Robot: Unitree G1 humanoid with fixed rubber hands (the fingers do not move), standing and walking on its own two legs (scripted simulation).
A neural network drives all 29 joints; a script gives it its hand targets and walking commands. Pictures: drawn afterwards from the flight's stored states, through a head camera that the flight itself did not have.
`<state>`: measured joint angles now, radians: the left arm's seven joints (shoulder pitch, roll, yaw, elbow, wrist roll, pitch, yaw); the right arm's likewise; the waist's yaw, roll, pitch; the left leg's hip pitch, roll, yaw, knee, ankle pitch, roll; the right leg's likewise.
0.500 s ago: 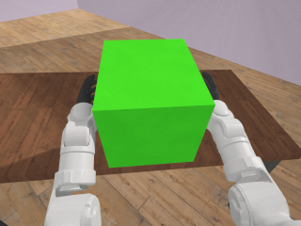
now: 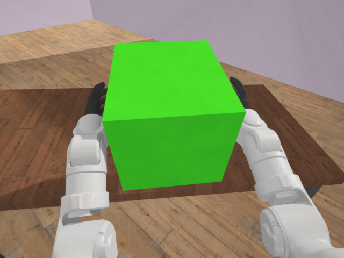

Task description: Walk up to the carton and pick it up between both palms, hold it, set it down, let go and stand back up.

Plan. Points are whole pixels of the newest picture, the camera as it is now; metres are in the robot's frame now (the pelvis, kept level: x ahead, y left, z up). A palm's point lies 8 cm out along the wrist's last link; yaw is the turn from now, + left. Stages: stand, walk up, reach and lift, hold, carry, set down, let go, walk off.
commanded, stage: hold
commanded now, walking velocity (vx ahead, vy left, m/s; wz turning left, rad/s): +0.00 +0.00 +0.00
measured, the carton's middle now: (167, 111) +0.40 +0.01 +0.18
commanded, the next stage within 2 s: none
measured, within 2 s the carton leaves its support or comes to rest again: neither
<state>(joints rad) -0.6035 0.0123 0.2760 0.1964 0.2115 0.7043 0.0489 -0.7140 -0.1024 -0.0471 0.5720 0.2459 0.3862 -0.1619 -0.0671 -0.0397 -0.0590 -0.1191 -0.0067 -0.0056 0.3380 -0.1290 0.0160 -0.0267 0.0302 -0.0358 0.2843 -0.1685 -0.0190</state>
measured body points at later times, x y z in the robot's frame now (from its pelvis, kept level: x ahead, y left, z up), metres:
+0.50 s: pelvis +0.00 +0.00 +0.00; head -0.06 +0.02 +0.45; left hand +0.37 +0.17 +0.19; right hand +0.38 -0.16 +0.20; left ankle +0.04 +0.11 -0.75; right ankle +0.00 -0.10 -0.75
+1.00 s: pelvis +0.00 +0.00 +0.00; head -0.05 +0.02 +0.45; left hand +0.37 +0.17 +0.19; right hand +0.38 -0.16 +0.20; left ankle +0.04 +0.11 -0.75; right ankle +0.00 -0.10 -0.75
